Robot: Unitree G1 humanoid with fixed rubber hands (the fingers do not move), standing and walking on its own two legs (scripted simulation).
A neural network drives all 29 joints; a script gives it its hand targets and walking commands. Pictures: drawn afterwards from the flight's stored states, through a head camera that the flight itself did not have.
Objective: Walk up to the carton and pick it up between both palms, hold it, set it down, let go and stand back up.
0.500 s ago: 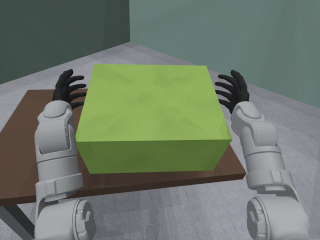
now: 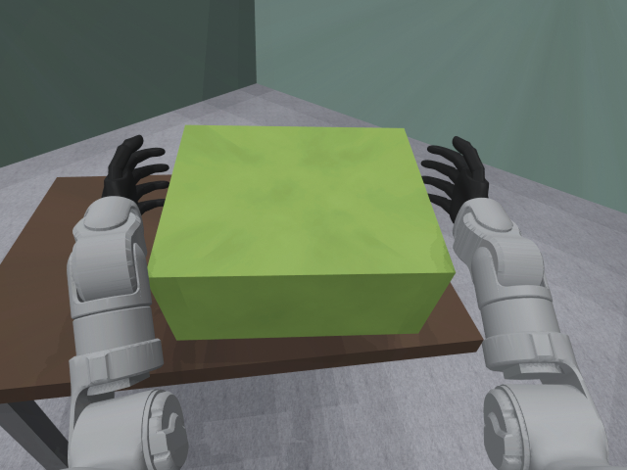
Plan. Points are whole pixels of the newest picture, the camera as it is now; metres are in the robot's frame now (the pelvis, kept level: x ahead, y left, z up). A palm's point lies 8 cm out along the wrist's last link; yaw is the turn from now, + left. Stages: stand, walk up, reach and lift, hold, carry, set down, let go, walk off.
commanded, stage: hold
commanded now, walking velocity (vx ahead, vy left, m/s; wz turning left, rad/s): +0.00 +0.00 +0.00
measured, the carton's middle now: (298, 226) +0.40 +0.01 +0.15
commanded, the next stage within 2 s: set down in 0.64 s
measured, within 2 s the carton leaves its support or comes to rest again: neither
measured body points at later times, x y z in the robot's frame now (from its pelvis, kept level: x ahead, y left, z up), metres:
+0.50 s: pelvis +0.00 +0.00 +0.00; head -0.06 +0.03 +0.45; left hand +0.37 +0.21 +0.21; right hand +0.37 -0.19 +0.22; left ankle +0.04 +0.13 -0.75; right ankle -0.01 -0.11 -0.75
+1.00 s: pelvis +0.01 +0.00 +0.00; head -0.05 +0.03 +0.44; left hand +0.37 +0.23 +0.20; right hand +0.39 -0.18 +0.21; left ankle +0.04 +0.13 -0.75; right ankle -0.01 -0.11 -0.75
